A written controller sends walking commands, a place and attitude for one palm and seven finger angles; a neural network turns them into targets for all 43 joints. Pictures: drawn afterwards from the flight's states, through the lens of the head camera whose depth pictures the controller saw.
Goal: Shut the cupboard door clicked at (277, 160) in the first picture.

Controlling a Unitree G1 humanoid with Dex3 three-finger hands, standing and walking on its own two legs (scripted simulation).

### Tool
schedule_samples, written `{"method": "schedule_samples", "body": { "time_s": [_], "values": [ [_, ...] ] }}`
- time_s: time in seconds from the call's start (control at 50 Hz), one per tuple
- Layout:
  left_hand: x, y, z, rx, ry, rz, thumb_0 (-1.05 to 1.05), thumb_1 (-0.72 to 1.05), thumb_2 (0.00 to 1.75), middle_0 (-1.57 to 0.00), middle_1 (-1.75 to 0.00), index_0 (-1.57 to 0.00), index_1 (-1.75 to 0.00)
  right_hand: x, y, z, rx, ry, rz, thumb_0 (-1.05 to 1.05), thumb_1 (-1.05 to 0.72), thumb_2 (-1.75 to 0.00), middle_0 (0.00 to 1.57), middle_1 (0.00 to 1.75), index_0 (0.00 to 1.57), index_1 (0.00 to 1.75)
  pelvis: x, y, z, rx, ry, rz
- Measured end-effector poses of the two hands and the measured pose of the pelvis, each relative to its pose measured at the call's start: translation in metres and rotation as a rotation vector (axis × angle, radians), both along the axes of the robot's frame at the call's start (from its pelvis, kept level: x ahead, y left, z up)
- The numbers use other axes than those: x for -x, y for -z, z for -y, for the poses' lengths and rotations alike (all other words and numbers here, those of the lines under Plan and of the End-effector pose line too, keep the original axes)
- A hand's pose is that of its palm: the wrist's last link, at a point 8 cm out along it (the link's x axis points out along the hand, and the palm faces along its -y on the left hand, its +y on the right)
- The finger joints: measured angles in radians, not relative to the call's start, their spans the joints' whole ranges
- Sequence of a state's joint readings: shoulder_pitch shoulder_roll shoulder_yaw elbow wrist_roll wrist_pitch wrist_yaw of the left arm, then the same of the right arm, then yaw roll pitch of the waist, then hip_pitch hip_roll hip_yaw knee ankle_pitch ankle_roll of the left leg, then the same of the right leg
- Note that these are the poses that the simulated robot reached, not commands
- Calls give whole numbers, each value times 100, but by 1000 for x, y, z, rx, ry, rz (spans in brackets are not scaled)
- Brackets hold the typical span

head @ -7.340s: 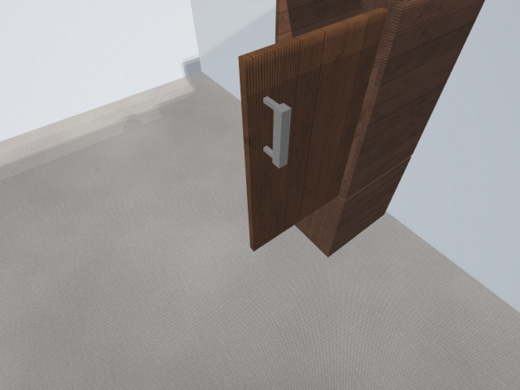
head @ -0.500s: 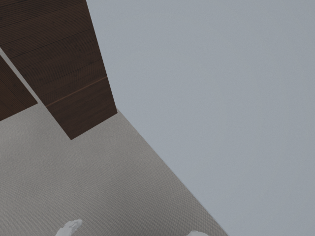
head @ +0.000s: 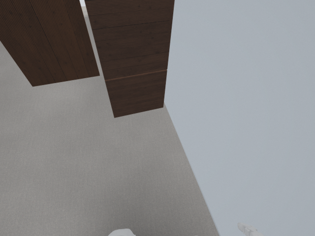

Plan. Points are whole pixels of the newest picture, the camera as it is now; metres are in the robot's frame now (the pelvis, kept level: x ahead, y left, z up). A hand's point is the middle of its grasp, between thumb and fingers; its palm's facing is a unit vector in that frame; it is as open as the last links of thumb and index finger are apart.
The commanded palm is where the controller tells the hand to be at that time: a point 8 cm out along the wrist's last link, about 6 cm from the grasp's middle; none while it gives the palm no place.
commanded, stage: turn to face it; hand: left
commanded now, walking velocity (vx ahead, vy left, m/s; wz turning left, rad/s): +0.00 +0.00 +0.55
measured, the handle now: out of the picture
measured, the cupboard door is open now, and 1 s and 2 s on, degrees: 90 90 90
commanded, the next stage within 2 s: take the last steps up to it in 0.50 s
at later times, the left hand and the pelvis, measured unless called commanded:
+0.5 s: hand out of the picture +0.06 +0.15 -0.13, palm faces +0.25 -0.93 -0.27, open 7.3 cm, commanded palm none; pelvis +0.02 -0.04 +0.02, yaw +14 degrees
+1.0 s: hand out of the picture -0.01 +0.22 -0.15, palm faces +0.43 -0.88 -0.19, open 7.4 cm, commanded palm none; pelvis +0.05 +0.03 +0.02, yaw +22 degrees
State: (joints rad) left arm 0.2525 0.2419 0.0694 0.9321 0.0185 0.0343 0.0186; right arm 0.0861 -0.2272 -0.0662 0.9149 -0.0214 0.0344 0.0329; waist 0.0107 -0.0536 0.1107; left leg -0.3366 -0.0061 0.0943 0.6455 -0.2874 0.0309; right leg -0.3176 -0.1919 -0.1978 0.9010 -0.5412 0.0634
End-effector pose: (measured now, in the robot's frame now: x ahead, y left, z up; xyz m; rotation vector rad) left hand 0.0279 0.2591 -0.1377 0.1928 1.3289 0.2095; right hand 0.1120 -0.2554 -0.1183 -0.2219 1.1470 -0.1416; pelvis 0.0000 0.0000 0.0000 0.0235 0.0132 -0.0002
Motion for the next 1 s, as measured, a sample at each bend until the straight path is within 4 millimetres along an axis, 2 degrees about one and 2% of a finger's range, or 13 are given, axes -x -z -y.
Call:
{"method": "schedule_samples", "body": {
  "time_s": [0.06, 0.16, 0.26, 0.36, 0.42, 0.52, 0.6, 0.7, 0.8, 0.84, 0.9, 1.0],
  "values": [
    [1, -4, -11, -13, -38, -13, 1, 92, 90, -20, -30, -20, -30, -11, -9, -8, 17, -32, 25, 1, -91, -90, 20, 30, 20, 29, -2, -6, -3, 12, -27, -1],
    [-16, -20, -12, -12, -68, 65, 1, 92, 90, -20, -30, -20, -30, -13, -14, -15, 14, -76, -11, 0, -91, -90, 20, 30, 20, 29, -6, -16, -2, 28, -75, -6],
    [-35, -29, 2, -17, -80, 132, 1, 91, 90, -20, -30, -20, -30, -9, -6, -12, -16, -97, -61, 1, -91, -90, 20, 30, 20, 29, -11, -18, 9, 26, -122, -6],
    [-43, -32, 27, -42, -99, 181, 1, 91, 90, -20, -30, -20, -30, -8, 16, 3, -59, -106, -107, 1, -91, -90, 20, 30, 20, 29, -19, -9, 31, 3, -169, -9],
    [-34, -36, 43, -47, -124, 180, 1, 91, 90, -20, -30, -20, -30, -11, 22, 10, -69, -119, -140, 1, -91, -90, 20, 30, 20, 29, -20, -11, 38, 0, -206, 4],
    [-6, -39, 65, -23, -192, 122, 1, 91, 90, -20, -30, -20, -30, -23, 15, 14, -71, -155, -167, 1, -91, -90, 20, 30, 20, 29, -25, -20, 44, -15, -253, 10],
    [19, -37, 66, -19, -256, 81, 1, 93, 90, -20, -30, -21, -30, -35, 9, 7, -61, -200, -175, 1, -91, -90, 20, 30, 20, 29, -28, -23, 45, -20, -289, 5],
    [59, -26, 64, 14, -338, 23, 1, 92, 90, -20, -30, -21, -30, -58, 4, -16, -40, -286, -156, 1, -91, -90, 20, 30, 20, 29, -28, -22, 34, -10, -329, 4],
    [103, -6, 52, 66, -432, -50, 1, 91, 90, -20, -30, -21, -30, -84, -1, -55, -15, -378, -83, 1, -91, -90, 20, 30, 20, 29, -29, -11, 8, 13, -369, 3],
    [114, 0, 45, 82, -449, -93, 1, 91, 90, -20, -30, -20, -30, -88, -2, -67, -7, -393, -51, 1, -91, -90, 20, 30, 20, 29, -29, -9, -1, 10, -370, 7],
    [109, -4, 31, 91, -445, -113, 1, 91, 90, -20, -30, -20, -30, -82, -7, -78, -3, -382, -46, 0, -91, -90, 20, 30, 20, 29, -35, -14, -14, 18, -374, 8],
    [62, -16, 2, 75, -421, -15, 1, 91, 90, -20, -30, -20, -30, -54, -9, -82, 4, -352, -140, 0, -92, -90, 20, 30, 20, 29, -52, -23, -32, 21, -390, 11]
  ]
}}
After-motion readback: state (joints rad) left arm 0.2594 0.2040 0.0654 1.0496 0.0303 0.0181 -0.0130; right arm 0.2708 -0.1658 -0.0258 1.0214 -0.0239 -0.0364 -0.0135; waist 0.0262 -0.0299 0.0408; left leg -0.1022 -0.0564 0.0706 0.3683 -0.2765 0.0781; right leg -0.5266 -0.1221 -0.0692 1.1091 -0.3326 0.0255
